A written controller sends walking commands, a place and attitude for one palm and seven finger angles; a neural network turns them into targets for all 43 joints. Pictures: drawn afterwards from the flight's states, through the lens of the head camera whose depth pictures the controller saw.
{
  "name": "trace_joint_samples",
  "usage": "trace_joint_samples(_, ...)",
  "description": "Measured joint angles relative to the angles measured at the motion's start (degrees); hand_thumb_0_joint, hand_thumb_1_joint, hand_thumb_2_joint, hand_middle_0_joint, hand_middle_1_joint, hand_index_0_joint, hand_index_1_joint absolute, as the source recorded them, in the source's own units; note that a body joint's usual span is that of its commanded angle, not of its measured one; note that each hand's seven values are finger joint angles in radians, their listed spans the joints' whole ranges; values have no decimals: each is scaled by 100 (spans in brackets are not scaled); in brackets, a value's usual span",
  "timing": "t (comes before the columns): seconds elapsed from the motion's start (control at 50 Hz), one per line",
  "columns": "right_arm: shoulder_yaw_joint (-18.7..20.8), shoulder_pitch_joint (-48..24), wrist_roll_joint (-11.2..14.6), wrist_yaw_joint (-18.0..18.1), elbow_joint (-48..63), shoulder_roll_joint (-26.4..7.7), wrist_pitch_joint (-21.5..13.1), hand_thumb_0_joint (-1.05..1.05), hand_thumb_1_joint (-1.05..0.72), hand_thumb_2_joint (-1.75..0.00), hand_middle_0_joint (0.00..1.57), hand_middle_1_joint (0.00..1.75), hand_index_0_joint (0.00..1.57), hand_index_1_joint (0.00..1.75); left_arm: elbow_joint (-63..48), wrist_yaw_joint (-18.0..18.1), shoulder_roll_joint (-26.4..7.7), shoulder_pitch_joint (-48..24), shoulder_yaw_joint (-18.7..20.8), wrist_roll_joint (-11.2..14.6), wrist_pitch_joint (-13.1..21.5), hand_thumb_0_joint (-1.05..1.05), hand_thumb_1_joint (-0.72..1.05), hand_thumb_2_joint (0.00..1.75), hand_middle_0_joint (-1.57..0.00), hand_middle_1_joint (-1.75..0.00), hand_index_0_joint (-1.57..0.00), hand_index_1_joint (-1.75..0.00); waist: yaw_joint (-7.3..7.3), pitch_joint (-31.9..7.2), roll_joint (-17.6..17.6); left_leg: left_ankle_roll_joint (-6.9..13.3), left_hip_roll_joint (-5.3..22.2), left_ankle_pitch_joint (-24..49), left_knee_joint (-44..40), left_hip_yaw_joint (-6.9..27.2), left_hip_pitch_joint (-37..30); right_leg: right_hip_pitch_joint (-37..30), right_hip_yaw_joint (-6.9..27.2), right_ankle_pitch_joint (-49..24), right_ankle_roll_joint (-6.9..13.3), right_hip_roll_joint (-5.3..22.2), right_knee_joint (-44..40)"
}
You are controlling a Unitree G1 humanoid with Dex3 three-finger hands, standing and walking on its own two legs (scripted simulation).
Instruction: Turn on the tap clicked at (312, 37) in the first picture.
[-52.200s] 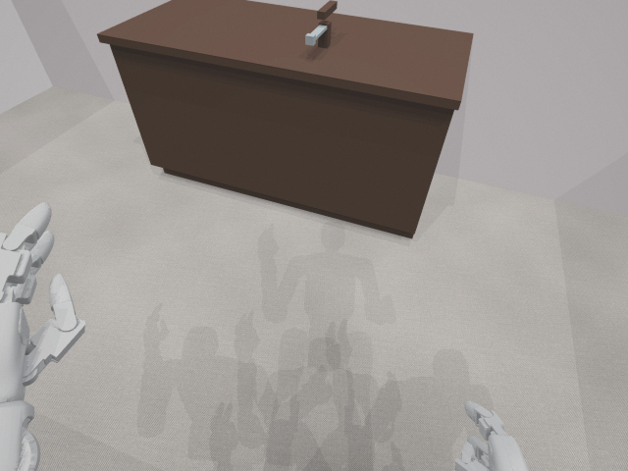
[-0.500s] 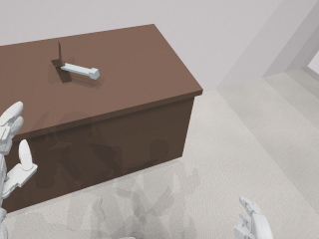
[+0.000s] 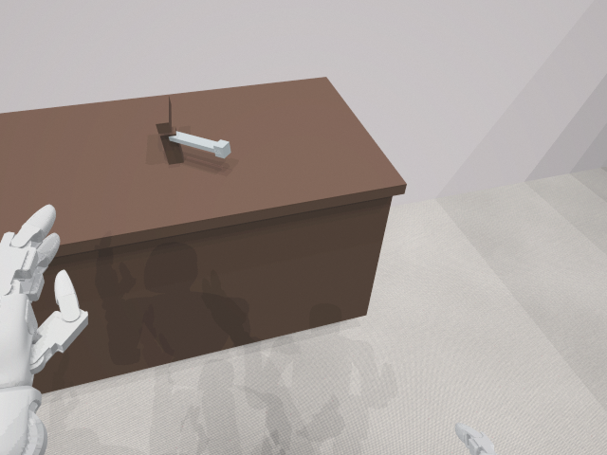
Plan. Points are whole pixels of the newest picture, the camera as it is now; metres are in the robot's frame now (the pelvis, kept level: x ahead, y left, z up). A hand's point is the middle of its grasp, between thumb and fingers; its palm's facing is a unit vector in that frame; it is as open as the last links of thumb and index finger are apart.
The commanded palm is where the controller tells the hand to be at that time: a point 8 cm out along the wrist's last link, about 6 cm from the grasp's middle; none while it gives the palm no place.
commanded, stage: stop stepping back and stand still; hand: left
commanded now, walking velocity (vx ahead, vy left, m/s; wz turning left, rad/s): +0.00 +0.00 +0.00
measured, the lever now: (222, 149) +0.73 +0.23 +0.02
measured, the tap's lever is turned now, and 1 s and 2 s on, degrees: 51 51 51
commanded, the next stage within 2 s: stand and check the lever's angle in 0.06 s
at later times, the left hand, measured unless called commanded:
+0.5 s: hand (73, 282) +0.25 +0.27 +0.16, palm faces +0.40 -0.83 -0.38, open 7.4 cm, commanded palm +0.19 +0.30 +0.18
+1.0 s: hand (115, 220) +0.34 +0.26 +0.16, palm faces +0.39 -0.84 -0.38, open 7.4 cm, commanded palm +0.29 +0.30 +0.18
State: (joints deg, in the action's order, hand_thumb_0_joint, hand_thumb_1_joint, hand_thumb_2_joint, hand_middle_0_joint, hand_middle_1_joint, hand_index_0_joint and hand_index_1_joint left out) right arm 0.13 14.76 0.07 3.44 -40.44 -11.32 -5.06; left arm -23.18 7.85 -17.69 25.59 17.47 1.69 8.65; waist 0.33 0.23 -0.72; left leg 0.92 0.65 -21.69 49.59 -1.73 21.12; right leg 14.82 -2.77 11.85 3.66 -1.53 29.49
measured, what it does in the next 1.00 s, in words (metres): walks ahead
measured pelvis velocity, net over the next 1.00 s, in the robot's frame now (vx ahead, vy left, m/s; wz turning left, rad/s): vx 0.11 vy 0.03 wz -0.06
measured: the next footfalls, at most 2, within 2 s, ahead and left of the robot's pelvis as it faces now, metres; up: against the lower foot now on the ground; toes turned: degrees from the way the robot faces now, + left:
right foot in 1.22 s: +0.31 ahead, -0.08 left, +0.00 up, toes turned -7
left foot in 1.46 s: +0.33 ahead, +0.12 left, +0.00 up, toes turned -3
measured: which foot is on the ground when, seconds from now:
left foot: down 0.00-1.00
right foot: down 0.00-0.96, up 0.98-1.00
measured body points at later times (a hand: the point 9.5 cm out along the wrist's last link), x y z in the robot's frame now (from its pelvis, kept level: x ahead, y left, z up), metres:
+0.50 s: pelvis +0.03 +0.02 +0.01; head +0.05 +0.02 +0.45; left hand +0.22 +0.31 +0.18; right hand +0.21 -0.21 -0.08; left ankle +0.04 +0.13 -0.73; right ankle +0.05 -0.08 -0.73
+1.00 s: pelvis +0.11 +0.03 -0.02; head +0.12 +0.03 +0.43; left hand +0.32 +0.31 +0.18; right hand +0.26 -0.22 -0.11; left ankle +0.10 +0.14 -0.74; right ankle +0.05 -0.07 -0.71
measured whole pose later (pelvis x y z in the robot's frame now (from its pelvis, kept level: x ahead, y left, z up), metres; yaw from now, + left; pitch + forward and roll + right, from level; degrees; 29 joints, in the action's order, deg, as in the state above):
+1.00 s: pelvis +0.11 +0.03 -0.02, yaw -4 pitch -1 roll +1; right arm 0.3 11.6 0.9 3.7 -35.4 -11.8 -3.1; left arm -29.0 9.9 -20.9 26.3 21.5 3.3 9.0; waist -0.1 2.3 0.8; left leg 1.5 0.6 -22.9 39.0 -6.0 14.5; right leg 17.5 1.5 28.3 1.5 -1.1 52.1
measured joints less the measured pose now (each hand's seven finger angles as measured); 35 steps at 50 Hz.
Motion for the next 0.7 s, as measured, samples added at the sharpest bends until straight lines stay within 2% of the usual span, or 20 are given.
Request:
trace_joint_samples(0.04,-35,-24,-14,47,126,0,-39,1,-91,-90,20,30,20,30,-97,34,-40,52,4,16,-5,1,89,90,-21,-30,-21,-30,-13,27,83,49,31,40,-903,-128,-334,3,30,-17,-31,46,-17)
trace_joint_samples(0.08,-28,-60,-42,88,311,-82,-98,1,-91,-90,20,30,20,30,-238,76,-84,68,23,43,7,1,89,90,-22,-30,-21,-30,-45,48,-19,111,103,112,-1743,-3,-623,126,-15,139,-84,-19,182)
trace_joint_samples(0.12,2,-172,-27,110,379,-78,-94,1,-91,-90,20,30,20,30,-265,106,-175,-14,83,46,1,1,89,90,-22,-30,-21,-30,-27,161,11,36,86,737,-1755,-36,-627,192,73,439,-210,-17,461)
trace_joint_samples(0.16,-1,-217,10,121,409,-24,-90,1,-91,-90,20,30,20,30,-201,114,-264,-61,175,13,-21,1,89,90,-22,-30,-21,-30,-28,164,63,-18,27,767,-1764,-61,-668,178,177,623,-311,-1,549)
trace_joint_samples(0.22,-22,-232,33,79,441,12,-136,1,-91,-90,20,30,20,30,-94,108,-268,-105,248,-32,-24,1,89,90,-22,-30,-21,-30,-53,177,-16,-90,21,720,-1795,38,-708,-2,132,129,-190,-32,227)
trace_joint_samples(0.28,-20,-272,23,-11,421,-12,-151,1,-91,-90,20,30,20,30,-143,84,-130,-4,201,4,-19,1,89,90,-21,-30,-21,-30,-12,160,-153,-80,100,637,-1722,116,-635,-74,83,125,-85,-132,10)
trace_joint_samples(0.38,9,-358,15,-17,371,-57,-105,1,-91,-90,20,30,20,30,-298,68,-20,84,8,62,-80,1,89,90,-21,-30,-21,-30,63,274,-102,-117,57,652,-1904,112,-786,-204,142,123,-142,-109,-157)
trace_joint_samples(0.52,-17,-466,24,59,531,-30,-58,1,-91,-90,20,30,20,30,-315,99,-239,51,139,105,-69,2,89,90,-22,-30,-21,-30,46,334,12,-27,-35,740,-2249,15,-1007,-341,242,88,-238,-23,-356)
trace_joint_samples(0.7,-76,-410,38,113,607,21,50,1,-91,-90,20,30,20,30,-258,175,-178,41,145,84,-159,1,89,90,-21,-30,-21,-30,45,69,-11,19,-28,318,-1839,-83,-918,-172,336,513,-225,-31,150)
